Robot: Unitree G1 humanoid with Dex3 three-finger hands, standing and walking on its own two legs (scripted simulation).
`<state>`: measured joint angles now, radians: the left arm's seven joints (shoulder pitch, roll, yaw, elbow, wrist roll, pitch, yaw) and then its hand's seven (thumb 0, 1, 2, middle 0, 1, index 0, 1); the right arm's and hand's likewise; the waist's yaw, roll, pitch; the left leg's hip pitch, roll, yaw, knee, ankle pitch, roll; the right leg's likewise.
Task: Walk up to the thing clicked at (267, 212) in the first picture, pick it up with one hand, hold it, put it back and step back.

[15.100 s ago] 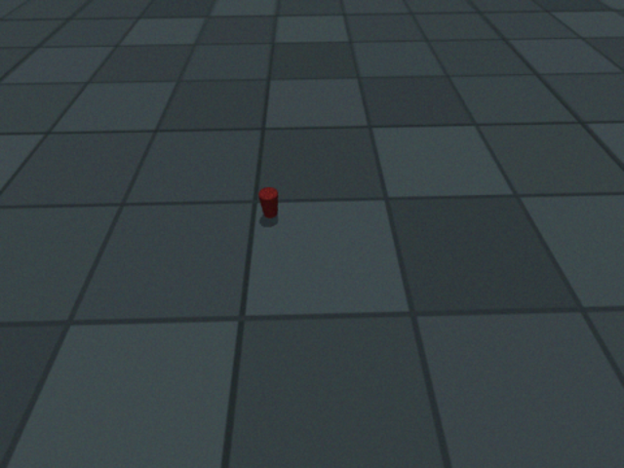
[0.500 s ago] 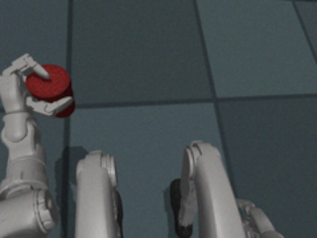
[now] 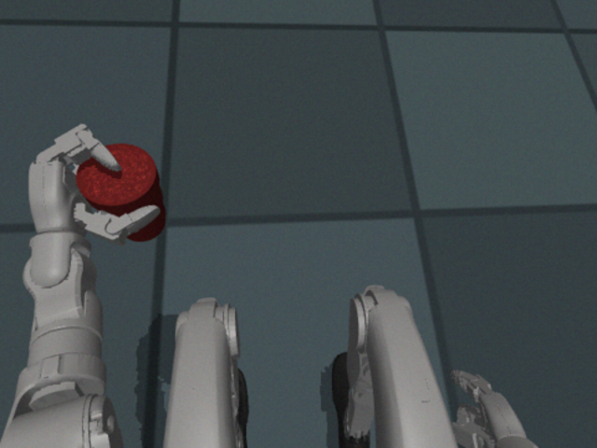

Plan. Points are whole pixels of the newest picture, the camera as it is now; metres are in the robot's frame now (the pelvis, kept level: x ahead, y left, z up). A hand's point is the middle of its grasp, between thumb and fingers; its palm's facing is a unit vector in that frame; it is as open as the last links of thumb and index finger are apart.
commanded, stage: lift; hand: left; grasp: from the side
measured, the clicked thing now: (131, 200) +0.44 +0.22 -0.03
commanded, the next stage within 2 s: hold in 1.58 s
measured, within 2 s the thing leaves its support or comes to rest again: neither
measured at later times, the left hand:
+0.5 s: hand (17, 116) +0.40 +0.21 +0.19, palm faces +0.13 -0.99 -0.04, open 8.8 cm
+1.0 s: hand out of the picture +0.39 +0.20 +0.29, palm faces +0.12 -0.99 -0.03, open 8.7 cm
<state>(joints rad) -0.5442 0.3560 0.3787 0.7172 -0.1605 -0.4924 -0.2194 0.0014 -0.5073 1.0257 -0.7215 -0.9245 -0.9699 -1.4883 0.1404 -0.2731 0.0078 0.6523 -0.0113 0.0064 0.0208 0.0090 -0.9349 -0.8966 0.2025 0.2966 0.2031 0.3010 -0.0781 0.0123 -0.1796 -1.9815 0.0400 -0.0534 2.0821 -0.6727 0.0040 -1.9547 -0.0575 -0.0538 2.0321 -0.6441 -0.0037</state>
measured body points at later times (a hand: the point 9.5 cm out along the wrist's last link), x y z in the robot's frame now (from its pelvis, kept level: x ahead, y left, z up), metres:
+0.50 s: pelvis +0.03 +0.01 +0.15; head +0.16 +0.03 +0.58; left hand +0.39 +0.27 +0.19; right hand +0.20 -0.24 +0.04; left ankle +0.08 +0.12 -0.40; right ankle +0.10 -0.13 -0.40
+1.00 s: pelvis +0.05 +0.01 +0.25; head +0.13 +0.02 +0.69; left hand +0.38 +0.25 +0.29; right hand +0.20 -0.24 +0.14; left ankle +0.08 +0.12 -0.40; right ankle +0.10 -0.13 -0.40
